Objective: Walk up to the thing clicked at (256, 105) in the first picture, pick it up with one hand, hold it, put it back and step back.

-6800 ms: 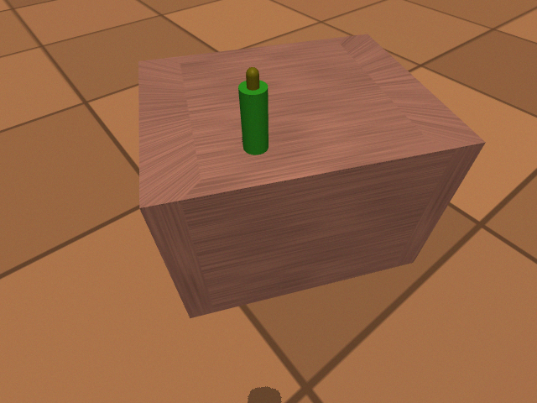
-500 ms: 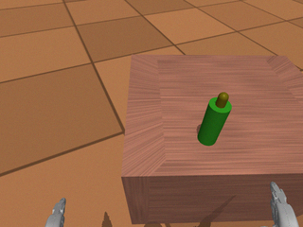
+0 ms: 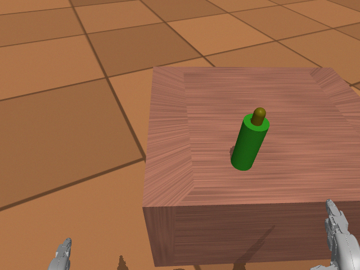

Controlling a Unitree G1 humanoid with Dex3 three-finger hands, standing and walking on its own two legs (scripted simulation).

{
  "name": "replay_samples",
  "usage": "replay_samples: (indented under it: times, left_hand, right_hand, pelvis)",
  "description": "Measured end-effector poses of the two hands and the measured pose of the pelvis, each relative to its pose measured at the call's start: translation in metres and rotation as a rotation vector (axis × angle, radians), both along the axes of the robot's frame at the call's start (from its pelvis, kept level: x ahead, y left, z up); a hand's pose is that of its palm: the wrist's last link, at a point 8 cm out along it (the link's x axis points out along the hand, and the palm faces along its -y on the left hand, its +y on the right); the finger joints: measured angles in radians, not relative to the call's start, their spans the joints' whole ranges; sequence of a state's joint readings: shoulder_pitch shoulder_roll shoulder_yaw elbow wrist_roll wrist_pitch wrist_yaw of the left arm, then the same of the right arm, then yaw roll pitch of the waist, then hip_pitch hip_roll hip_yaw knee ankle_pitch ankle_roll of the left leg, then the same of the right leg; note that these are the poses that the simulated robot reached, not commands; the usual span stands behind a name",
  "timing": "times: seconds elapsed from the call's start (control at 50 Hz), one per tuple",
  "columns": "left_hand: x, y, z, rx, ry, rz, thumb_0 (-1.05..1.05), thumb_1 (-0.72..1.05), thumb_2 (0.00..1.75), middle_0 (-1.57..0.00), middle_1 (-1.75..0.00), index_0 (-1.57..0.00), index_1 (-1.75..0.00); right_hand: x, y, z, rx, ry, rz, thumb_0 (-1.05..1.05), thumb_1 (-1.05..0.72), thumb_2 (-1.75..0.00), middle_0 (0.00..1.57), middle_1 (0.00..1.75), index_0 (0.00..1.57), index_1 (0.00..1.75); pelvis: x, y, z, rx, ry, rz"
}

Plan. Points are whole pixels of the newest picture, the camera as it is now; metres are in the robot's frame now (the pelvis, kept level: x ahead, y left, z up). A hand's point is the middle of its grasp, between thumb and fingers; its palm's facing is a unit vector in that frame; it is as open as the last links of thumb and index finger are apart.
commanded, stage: rise first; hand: right
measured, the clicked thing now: (250, 138) +0.49 -0.21 -0.01
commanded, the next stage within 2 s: go down in 0.42 s
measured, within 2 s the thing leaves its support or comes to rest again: neither
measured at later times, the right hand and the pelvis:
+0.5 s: hand (314, 251) +0.17 -0.24 +0.03, palm faces +0.25 +0.91 -0.34, open 17.4 cm; pelvis -0.01 +0.00 +0.00, yaw +0 degrees
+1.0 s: hand (331, 208) +0.24 -0.29 +0.06, palm faces +0.29 +0.94 -0.16, open 17.6 cm; pelvis -0.02 +0.01 -0.01, yaw -1 degrees
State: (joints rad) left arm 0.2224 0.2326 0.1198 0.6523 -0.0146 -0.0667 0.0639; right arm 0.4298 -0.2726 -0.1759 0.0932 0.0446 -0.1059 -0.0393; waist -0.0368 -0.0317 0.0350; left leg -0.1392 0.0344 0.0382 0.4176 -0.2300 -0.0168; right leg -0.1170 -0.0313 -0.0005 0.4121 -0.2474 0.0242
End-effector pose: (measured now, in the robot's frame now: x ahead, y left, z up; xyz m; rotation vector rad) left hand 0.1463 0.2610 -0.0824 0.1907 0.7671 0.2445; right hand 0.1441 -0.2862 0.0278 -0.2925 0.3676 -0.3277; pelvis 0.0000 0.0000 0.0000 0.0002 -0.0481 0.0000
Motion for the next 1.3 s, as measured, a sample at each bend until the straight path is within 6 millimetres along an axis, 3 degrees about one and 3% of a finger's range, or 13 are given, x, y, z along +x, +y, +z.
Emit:
replay_samples:
  times: [0.54, 0.76, 0.88, 1.0, 1.12, 1.3]
  left_hand:
    - [-0.009, 0.004, -0.003, -0.002, -0.015, 0.002, -0.01, -0.53, 0.06, -0.06, -0.07, -0.06, -0.06]
    - [-0.004, 0.005, 0.0, 0.006, -0.039, -0.014, -0.01, -0.52, 0.04, -0.07, -0.06, -0.06, -0.06]
    - [-0.003, 0.006, 0.001, 0.022, -0.045, -0.006, -0.01, -0.52, 0.03, -0.06, -0.06, -0.06, -0.05]
    - [-0.004, 0.002, 0.002, 0.048, -0.049, -0.01, -0.01, -0.52, 0.03, -0.06, -0.05, -0.06, -0.05]
    - [-0.011, -0.008, 0.001, 0.057, -0.056, -0.007, -0.01, -0.52, 0.03, -0.06, -0.05, -0.06, -0.04]
    - [-0.03, -0.014, -0.008, 0.094, 0.002, -0.001, -0.01, -0.52, 0.03, -0.06, -0.06, -0.06, -0.05]
  right_hand:
    - [-0.01, 0.007, 0.028, -0.043, -0.127, 0.055, -0.01, 0.51, -0.06, 0.05, 0.06, 0.06, 0.06]
    - [-0.006, -0.003, 0.035, -0.041, -0.209, 0.03, -0.01, 0.5, -0.06, 0.05, 0.06, 0.06, 0.06]
    - [0.016, -0.02, 0.036, 0.004, -0.267, 0.022, -0.01, 0.55, -0.06, 0.04, 0.06, 0.05, 0.06]
    - [0.055, -0.046, 0.045, 0.086, -0.347, 0.059, -0.01, 0.58, -0.05, 0.04, 0.06, 0.05, 0.06]
    - [0.091, -0.067, 0.039, 0.21, -0.355, 0.117, -0.01, 0.59, -0.04, 0.04, 0.06, 0.05, 0.06]
    - [0.117, -0.084, 0.029, 0.28, -0.37, 0.156, -0.01, 0.61, -0.04, 0.03, 0.06, 0.05, 0.06]
  pelvis:
    - [-0.01, 0.001, -0.001, -0.001, -0.003, -0.003]
    - [-0.01, 0.003, -0.003, -0.001, 0.006, -0.008]
    - [-0.013, 0.005, -0.004, 0.001, 0.013, -0.015]
    - [-0.015, 0.006, -0.006, 0.005, 0.034, -0.017]
    - [-0.016, 0.001, -0.009, 0.006, 0.069, -0.009]
    - [-0.014, -0.011, -0.015, 0.016, 0.116, 0.006]
